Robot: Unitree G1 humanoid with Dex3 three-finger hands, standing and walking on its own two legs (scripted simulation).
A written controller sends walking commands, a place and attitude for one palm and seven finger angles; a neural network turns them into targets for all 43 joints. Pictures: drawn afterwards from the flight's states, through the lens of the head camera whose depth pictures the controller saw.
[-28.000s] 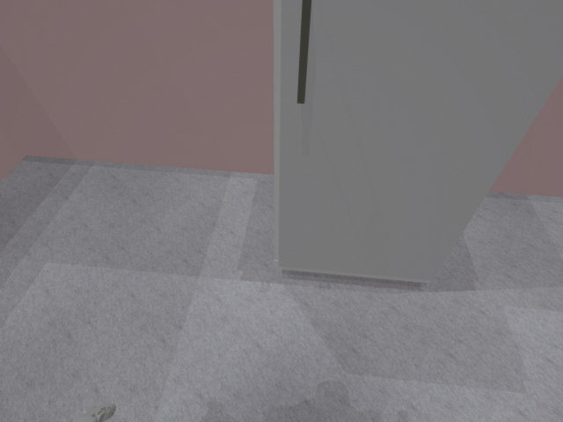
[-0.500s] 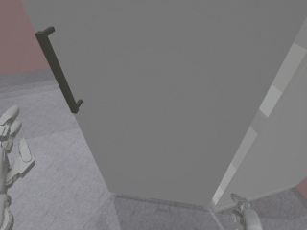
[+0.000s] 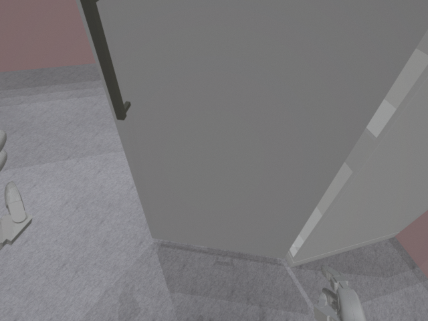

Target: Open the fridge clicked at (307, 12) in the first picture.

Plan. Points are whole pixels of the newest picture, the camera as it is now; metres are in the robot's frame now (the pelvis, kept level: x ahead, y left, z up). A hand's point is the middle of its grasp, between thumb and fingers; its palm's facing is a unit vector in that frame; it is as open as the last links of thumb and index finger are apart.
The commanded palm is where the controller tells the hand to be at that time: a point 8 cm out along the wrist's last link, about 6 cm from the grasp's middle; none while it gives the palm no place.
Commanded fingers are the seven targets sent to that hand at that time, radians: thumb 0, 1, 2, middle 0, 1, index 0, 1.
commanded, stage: step back with the hand held close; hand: left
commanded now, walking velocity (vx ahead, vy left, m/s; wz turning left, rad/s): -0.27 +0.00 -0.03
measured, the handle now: (111, 63) +0.53 +0.26 +0.21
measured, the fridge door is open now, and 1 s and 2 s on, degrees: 66 66 66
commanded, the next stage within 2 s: stop stepping back and stand still in 0.52 s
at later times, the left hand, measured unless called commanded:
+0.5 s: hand out of the picture +0.10 +0.28 +0.18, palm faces +0.49 -0.76 -0.43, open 7.4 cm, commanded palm +0.05 +0.30 +0.19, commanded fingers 0.00 0.90 0.90 -0.20 -0.30 -0.20 -0.30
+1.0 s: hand out of the picture -0.01 +0.24 +0.18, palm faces +0.35 -0.80 -0.48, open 7.4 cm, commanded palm -0.03 +0.28 +0.19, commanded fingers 0.00 0.90 0.90 -0.20 -0.30 -0.20 -0.30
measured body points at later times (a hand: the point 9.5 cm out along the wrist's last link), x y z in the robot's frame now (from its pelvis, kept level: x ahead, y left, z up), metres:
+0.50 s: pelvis -0.09 +0.00 +0.00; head -0.08 +0.02 +0.45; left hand +0.07 +0.31 +0.20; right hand +0.10 -0.22 -0.07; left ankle +0.08 +0.09 -0.73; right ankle -0.21 -0.12 -0.70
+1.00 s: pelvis -0.20 -0.01 +0.01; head -0.22 +0.01 +0.46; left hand -0.03 +0.28 +0.21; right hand -0.08 -0.28 -0.07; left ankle -0.12 +0.09 -0.67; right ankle -0.17 -0.09 -0.73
